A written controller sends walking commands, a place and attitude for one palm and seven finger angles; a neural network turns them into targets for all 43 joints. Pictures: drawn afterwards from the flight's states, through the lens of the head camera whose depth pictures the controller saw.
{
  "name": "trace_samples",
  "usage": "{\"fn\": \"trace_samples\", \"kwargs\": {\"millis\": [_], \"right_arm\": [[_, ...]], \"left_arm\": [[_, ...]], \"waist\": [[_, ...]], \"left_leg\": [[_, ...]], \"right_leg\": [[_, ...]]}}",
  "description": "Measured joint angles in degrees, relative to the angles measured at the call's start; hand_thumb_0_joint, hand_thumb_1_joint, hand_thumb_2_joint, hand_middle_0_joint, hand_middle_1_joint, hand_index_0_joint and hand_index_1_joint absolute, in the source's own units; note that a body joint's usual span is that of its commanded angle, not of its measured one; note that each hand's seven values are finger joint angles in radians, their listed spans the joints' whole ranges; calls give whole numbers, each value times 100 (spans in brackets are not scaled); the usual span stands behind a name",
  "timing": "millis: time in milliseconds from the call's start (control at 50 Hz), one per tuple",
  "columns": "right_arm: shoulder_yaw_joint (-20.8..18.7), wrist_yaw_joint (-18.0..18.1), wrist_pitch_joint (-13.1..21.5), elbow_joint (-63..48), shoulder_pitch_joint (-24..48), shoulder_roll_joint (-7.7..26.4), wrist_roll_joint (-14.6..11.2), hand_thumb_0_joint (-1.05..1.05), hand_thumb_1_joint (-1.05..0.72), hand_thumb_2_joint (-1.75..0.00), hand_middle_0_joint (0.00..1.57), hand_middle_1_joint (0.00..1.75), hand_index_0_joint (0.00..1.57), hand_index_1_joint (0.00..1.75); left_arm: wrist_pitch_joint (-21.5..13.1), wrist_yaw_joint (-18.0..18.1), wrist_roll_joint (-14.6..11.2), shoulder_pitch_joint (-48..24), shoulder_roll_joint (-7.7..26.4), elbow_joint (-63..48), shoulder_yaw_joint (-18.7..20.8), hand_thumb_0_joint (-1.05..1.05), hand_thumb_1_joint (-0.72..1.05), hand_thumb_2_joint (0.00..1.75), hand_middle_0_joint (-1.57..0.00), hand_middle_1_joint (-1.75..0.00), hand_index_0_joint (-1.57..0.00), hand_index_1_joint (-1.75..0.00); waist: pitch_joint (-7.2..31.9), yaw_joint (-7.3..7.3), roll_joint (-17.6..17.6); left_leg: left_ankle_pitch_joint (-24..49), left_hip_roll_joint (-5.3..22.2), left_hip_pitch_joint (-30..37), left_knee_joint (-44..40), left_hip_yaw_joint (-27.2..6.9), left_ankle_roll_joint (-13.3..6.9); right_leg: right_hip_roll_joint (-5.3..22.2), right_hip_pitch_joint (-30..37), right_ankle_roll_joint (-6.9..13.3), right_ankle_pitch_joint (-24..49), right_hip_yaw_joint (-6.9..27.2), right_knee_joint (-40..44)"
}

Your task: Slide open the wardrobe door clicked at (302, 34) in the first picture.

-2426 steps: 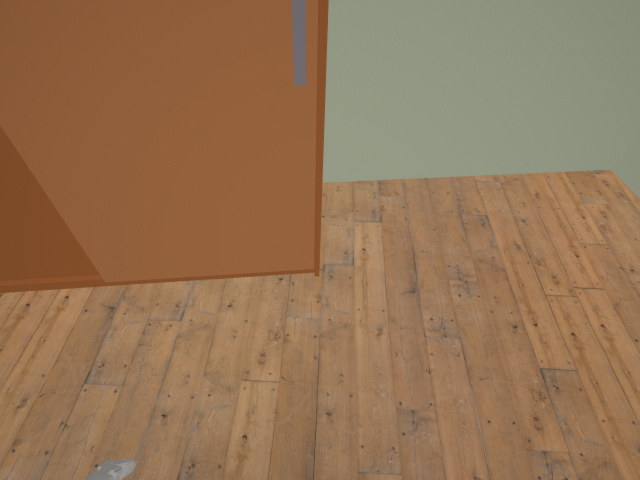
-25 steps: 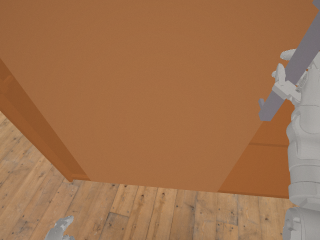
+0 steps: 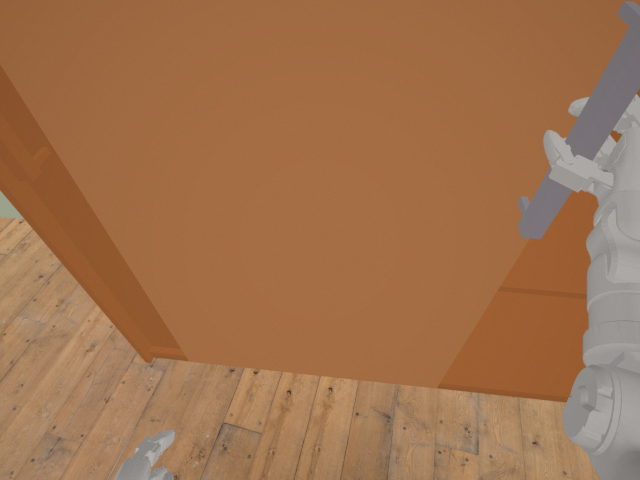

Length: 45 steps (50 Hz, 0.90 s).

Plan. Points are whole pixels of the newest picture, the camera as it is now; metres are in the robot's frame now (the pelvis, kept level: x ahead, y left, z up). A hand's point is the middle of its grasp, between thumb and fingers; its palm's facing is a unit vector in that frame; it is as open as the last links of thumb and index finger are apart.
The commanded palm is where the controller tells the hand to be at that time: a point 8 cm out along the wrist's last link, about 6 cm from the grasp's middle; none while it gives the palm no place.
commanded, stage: loosen the grip on the handle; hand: right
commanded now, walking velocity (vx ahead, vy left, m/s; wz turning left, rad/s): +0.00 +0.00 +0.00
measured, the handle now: (571, 139) +0.48 -0.27 +0.20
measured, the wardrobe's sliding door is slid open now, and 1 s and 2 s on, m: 0.61 0.61 0.61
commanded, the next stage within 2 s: slip the hand off the handle in 0.44 s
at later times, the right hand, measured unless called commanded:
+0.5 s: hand (567, 155) +0.44 -0.25 +0.20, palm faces +0.33 +0.93 -0.16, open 14.4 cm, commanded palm +0.40 -0.28 +0.20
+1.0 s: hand (639, 166) +0.42 -0.32 +0.20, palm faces +0.38 +0.91 -0.16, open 14.7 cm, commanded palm +0.39 -0.35 +0.20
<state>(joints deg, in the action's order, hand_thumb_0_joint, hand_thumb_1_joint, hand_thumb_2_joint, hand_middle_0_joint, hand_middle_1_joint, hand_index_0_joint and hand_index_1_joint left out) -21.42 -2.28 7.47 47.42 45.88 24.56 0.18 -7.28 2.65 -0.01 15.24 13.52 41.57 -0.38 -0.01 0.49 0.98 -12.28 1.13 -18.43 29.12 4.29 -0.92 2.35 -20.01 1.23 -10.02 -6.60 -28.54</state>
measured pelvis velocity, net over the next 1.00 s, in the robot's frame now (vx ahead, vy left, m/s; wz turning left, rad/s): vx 0.05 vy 0.00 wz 0.02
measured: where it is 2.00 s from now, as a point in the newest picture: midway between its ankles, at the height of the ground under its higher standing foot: outside the picture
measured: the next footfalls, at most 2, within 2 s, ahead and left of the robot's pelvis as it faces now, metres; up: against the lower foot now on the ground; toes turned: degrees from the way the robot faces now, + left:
none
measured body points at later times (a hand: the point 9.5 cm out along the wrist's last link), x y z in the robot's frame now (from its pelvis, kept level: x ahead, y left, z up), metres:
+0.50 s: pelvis +0.02 +0.01 +0.00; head +0.04 +0.01 +0.45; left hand +0.10 +0.27 -0.11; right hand +0.42 -0.30 +0.21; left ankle +0.03 +0.11 -0.74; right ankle +0.05 -0.10 -0.74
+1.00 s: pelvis +0.05 +0.00 +0.00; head +0.07 +0.00 +0.45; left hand +0.20 +0.26 -0.10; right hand +0.40 -0.37 +0.21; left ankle +0.03 +0.11 -0.74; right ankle +0.05 -0.10 -0.74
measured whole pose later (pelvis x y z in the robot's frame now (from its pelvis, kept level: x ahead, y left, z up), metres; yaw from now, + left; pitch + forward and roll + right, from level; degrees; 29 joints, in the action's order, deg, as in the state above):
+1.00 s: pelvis +0.05 +0.00 +0.00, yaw +1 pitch +4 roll +1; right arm -28.3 -9.3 1.4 26.6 27.6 32.2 -7.0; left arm -6.3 6.8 -2.5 14.5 15.7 38.5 -1.6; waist 3.0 -1.9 -0.4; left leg -17.7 -0.5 -17.9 31.2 3.5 -1.0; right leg 0.1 -20.7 1.3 -17.5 -0.8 -33.8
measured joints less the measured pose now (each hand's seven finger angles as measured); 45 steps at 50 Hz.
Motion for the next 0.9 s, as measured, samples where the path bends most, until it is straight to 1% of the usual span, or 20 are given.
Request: {"fn": "trace_samples", "kwargs": {"millis": [40,80,140,220,260,300,340,400,460,560,640,720,780,840,900], "right_arm": [[79,196,174,-10,-43,83,115,-9,-37,-67,46,140,41,140],[197,317,337,-14,-111,157,194,-6,-26,-62,46,140,42,140],[251,386,436,92,-100,274,103,-4,-4,-51,45,140,41,139],[284,414,501,147,-104,408,-6,-2,23,-37,43,137,39,136],[281,421,526,101,-155,458,-36,-1,33,-32,42,135,38,134],[143,388,512,-147,-346,505,-29,-1,40,-28,40,133,36,132],[84,356,491,-354,-533,560,-84,-1,45,-25,39,131,35,129],[61,248,422,-624,-755,540,-250,-1,50,-23,40,131,32,125],[35,174,275,-963,-964,455,-351,-1,53,-22,42,131,30,121],[-10,144,-34,-1663,-1361,248,-454,-2,55,-21,44,129,27,117],[-139,-20,-245,-2036,-1607,207,-503,-2,55,-20,46,129,27,117],[-403,-62,-517,-2252,-1840,273,-573,-2,56,-20,44,126,29,117],[-640,-66,-688,-2254,-1953,418,-563,-2,55,-20,39,123,28,116],[-736,-169,-730,-2262,-1991,565,-529,-2,55,-20,34,120,27,116],[-705,-385,-662,-2242,-1948,648,-589,-2,56,-20,31,118,26,115]], "left_arm": [[-78,-41,-6,59,71,-67,11,1,90,90,-20,-30,-20,-30],[-94,-51,-53,125,155,-107,14,1,90,90,-20,-30,-20,-30],[-85,4,-130,178,263,-79,-16,1,90,90,-20,-30,-20,-30],[-133,78,-177,282,330,-15,-29,1,90,90,-20,-30,-20,-30],[-153,96,-179,328,339,11,-30,1,90,90,-20,-30,-20,-30],[-143,117,-170,343,339,17,-44,1,90,90,-20,-30,-20,-30],[-146,161,-181,368,315,21,-56,1,90,90,-20,-30,-20,-30],[-170,220,-205,408,259,53,-93,1,90,90,-20,-30,-20,-30],[-193,258,-205,396,206,61,-126,1,90,90,-20,-30,-20,-30],[-208,251,-178,234,134,-33,-147,1,90,90,-20,-30,-20,-30],[-152,260,-159,-12,83,-152,-180,1,90,90,-20,-30,-20,-30],[-63,270,-176,-199,45,-327,-185,1,90,90,-20,-30,-20,-30],[-13,279,-196,-249,52,-435,-175,1,90,90,-20,-30,-20,-30],[21,297,-208,-219,102,-477,-147,1,90,90,-20,-30,-20,-30],[49,346,-228,-157,169,-424,-126,1,90,90,-20,-30,-20,-30]], "waist": [[35,80,26],[67,143,40],[55,184,69],[65,173,92],[69,171,80],[70,180,44],[73,177,0],[79,134,-52],[106,75,-104],[160,-34,-170],[217,-68,-179],[289,-86,-178],[325,-113,-167],[324,-173,-151],[312,-237,-142]], "left_leg": [[18,-22,-78,43,9,-19],[6,-27,-161,118,14,-34],[-5,-52,-241,199,-21,-51],[-16,-107,-369,290,-103,-75],[-32,-139,-422,327,-132,-82],[-49,-188,-430,339,-180,-89],[-73,-234,-390,330,-220,-90],[-121,-260,-289,280,-225,-88],[-172,-260,-194,224,-214,-80],[-260,-233,-77,164,-224,-57],[-337,-219,-19,165,-254,-39],[-395,-222,22,163,-289,-34],[-440,-220,40,173,-278,-32],[-485,-209,51,191,-220,-32],[-522,-188,65,203,-142,-25]], "right_leg": [[26,-80,-7,10,10,-48],[23,-161,-12,-20,38,-118],[-33,-232,4,-108,143,-212],[-112,-343,15,-272,289,-343],[-135,-393,13,-302,351,-398],[-132,-385,15,-256,379,-412],[-124,-343,15,-234,402,-422],[-114,-263,-8,-304,426,-421],[-116,-191,-37,-356,443,-400],[-148,-76,-27,-447,437,-342],[-163,1,-20,-519,409,-317],[-160,62,-23,-581,377,-300],[-163,70,-25,-625,389,-317],[-175,37,-21,-670,447,-379],[-197,-7,-14,-709,526,-451]]}}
